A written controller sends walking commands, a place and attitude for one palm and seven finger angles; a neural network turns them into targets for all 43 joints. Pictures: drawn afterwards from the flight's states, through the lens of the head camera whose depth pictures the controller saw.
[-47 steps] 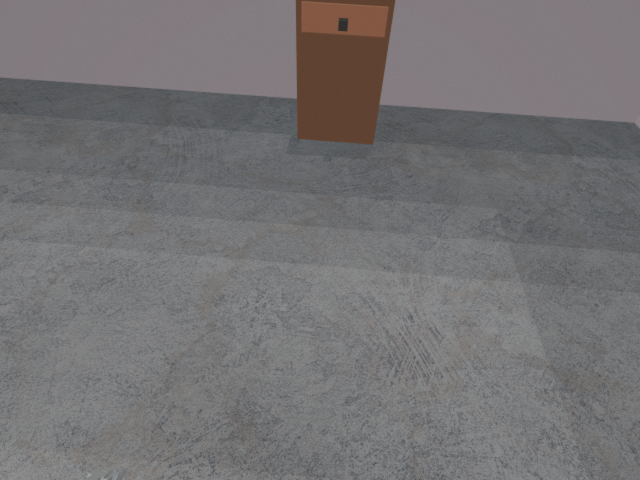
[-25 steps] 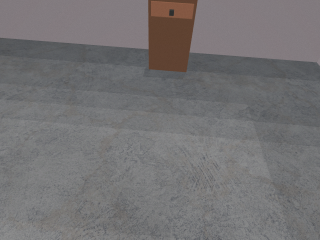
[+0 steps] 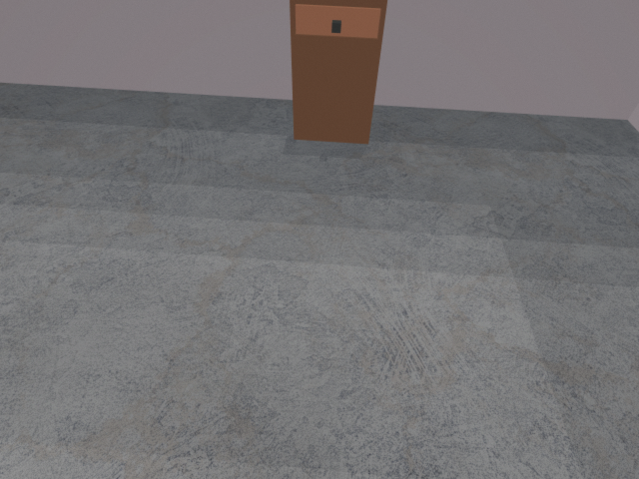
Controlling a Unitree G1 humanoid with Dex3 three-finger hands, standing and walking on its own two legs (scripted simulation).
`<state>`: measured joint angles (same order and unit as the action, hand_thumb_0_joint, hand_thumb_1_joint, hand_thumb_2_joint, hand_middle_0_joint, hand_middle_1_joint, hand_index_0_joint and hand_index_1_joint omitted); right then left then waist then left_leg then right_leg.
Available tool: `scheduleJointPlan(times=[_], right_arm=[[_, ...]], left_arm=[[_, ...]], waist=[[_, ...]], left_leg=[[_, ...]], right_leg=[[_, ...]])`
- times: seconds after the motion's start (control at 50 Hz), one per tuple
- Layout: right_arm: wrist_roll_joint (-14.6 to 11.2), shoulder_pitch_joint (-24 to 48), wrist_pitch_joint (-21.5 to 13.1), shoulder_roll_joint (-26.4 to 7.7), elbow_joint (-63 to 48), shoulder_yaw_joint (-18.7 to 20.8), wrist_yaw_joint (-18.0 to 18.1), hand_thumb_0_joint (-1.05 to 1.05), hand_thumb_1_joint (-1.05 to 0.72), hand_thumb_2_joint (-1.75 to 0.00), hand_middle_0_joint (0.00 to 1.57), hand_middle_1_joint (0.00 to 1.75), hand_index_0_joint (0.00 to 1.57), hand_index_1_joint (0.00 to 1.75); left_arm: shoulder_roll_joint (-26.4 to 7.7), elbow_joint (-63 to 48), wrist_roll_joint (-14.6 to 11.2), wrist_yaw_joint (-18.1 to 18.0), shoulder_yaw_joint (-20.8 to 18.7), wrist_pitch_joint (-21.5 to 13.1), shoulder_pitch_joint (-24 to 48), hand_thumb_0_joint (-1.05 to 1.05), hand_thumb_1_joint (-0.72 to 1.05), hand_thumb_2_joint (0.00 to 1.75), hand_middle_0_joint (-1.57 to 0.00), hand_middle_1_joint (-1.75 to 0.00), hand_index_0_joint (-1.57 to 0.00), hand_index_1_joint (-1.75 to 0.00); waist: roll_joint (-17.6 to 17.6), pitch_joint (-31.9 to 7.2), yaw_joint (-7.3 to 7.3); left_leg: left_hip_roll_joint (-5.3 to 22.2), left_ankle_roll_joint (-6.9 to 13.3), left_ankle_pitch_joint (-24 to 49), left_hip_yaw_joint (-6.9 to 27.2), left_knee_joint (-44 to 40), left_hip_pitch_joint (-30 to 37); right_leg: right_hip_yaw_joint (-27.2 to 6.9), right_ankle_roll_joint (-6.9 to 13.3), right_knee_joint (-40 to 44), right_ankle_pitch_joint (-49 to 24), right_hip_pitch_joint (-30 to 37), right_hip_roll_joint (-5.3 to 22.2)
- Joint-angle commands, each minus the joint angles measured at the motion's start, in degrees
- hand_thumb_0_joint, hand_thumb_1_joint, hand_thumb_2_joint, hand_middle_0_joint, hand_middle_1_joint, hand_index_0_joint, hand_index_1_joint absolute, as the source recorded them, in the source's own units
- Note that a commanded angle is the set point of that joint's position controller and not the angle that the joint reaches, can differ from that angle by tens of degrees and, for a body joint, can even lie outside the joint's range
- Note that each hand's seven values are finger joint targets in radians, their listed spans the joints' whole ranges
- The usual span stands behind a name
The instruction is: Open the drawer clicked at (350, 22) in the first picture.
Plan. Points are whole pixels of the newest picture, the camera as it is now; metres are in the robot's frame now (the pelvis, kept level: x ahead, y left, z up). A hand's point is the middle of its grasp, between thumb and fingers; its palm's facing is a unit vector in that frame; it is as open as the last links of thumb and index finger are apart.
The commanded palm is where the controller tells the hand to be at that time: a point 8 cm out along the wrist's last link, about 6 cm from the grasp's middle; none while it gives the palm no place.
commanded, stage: look at it before walking up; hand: left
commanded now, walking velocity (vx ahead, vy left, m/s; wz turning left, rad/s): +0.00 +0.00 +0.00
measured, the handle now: (336, 25) +1.97 +0.02 -0.13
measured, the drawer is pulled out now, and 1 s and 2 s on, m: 0.00 0.00 0.00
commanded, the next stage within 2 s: walk to a spot facing it in 0.50 s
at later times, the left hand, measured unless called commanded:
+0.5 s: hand out of the picture +0.07 +0.24 -0.16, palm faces -0.04 -0.95 -0.32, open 7.4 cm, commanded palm none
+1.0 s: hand out of the picture +0.04 +0.19 -0.20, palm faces -0.04 -0.99 -0.14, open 7.4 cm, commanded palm none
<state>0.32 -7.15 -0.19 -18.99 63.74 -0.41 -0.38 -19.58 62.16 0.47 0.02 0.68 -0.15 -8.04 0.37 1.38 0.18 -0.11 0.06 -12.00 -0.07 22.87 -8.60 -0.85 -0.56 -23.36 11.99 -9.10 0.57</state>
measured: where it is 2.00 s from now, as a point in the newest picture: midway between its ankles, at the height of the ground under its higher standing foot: (339, 401)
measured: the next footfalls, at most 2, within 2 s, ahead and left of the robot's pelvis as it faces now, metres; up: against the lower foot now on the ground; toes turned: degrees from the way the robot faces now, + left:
right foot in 1.28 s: +0.33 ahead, -0.14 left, +0.00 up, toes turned -15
left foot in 1.66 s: +0.50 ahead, +0.08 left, +0.00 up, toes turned +3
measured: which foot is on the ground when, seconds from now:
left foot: down 0.00-1.00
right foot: down 0.00-0.96, up 0.98-1.00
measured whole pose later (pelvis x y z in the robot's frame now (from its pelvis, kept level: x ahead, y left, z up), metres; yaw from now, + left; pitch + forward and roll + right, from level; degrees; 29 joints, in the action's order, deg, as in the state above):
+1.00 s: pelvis +0.09 +0.01 -0.02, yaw -5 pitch +0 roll -1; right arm 1.0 -18.8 -3.2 -10.2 63.9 0.3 0.3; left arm -10.3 64.9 0.9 0.5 -1.2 0.3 -23.1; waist 1.9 -0.4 0.0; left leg 1.4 1.2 -26.5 -5.1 33.3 -6.7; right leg -2.7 1.4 -45.8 24.7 -14.7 -0.9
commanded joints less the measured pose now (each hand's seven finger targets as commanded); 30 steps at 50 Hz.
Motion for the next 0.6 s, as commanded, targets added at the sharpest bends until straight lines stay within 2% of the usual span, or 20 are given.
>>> scheduleJointPlan(times=[0.0,0.24,0.38,0.44,0.58], right_arm=[[0.2,3.1,-1.6,-12.1,-3.8,2.6,0.9,0.00,-0.90,-0.90,0.20,0.30,0.20,0.30],[0.1,3.1,-1.5,-11.9,-3.7,2.6,0.9,0.00,-0.90,-0.90,0.20,0.30,0.20,0.30],[0.1,3.0,-1.7,-11.9,-3.5,2.5,1.0,0.00,-0.90,-0.90,0.20,0.30,0.20,0.30],[0.0,3.3,-1.5,-11.9,-3.5,2.5,0.9,0.00,-0.90,-0.90,0.20,0.30,0.20,0.30],[0.1,3.4,-1.6,-12.1,-3.4,2.4,1.0,0.00,-0.90,-0.90,0.20,0.30,0.20,0.30]], left_arm=[[-11.6,-3.7,0.2,-0.6,-2.5,-1.2,2.6,0.00,0.90,0.90,-0.20,-0.30,-0.20,-0.30],[-11.6,-3.7,0.2,-0.6,-2.6,-1.3,2.3,0.00,0.90,0.90,-0.20,-0.30,-0.20,-0.30],[-11.6,-3.6,0.1,-0.7,-2.5,-1.4,2.2,0.00,0.90,0.90,-0.20,-0.30,-0.20,-0.30],[-11.6,-3.4,0.2,-0.7,-2.5,-1.4,2.1,0.00,0.90,0.90,-0.20,-0.30,-0.20,-0.30],[-11.6,-3.3,0.1,-0.7,-2.4,-1.3,2.1,0.00,0.90,0.90,-0.20,-0.30,-0.20,-0.30]], waist=[[0.2,-1.5,-0.20],[0.3,-2.0,-0.19],[-0.1,-3.5,-0.08],[-0.3,-2.5,-0.25],[-0.7,-3.0,-0.31]], left_leg=[[6.4,1.7,3.5,5.9,-4.7,-0.4],[6.5,1.5,3.9,5.7,-4.5,0.1],[6.8,1.4,7.0,5.6,-4.3,1.3],[6.9,1.4,6.4,5.4,-4.5,1.0],[6.9,1.4,7.3,5.6,-4.8,1.5]], right_leg=[[-6.0,2.2,5.0,-2.0,-1.2,6.1],[-6.2,2.3,5.4,-2.4,-1.2,6.2],[-5.9,2.3,4.6,-6.7,0.3,6.2],[-5.9,2.3,4.9,-6.3,-0.1,6.1],[-5.7,2.2,4.8,-7.1,0.6,6.2]])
